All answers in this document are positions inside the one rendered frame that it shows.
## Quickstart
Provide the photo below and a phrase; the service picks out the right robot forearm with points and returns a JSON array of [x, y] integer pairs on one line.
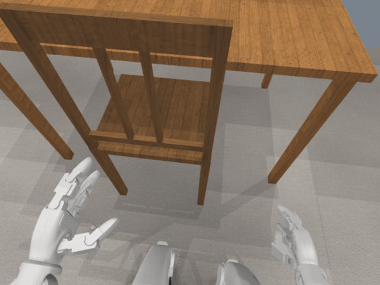
[[310, 274]]

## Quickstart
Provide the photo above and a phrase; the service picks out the robot thigh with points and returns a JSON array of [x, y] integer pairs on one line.
[[233, 273], [156, 267]]

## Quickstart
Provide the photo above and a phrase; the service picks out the table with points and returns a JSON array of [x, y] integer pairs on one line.
[[301, 38]]

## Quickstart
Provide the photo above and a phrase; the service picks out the right robot hand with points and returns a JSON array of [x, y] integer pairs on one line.
[[298, 247]]

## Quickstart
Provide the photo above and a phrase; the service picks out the robot right thigh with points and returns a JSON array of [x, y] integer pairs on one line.
[[233, 273]]

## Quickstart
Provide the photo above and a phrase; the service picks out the robot left thigh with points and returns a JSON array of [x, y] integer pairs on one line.
[[156, 267]]

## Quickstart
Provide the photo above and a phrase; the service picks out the chair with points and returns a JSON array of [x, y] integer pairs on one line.
[[147, 117]]

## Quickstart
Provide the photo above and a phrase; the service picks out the left robot hand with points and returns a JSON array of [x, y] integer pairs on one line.
[[48, 242]]

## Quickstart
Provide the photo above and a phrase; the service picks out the left robot forearm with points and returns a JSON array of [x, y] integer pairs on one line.
[[38, 273]]

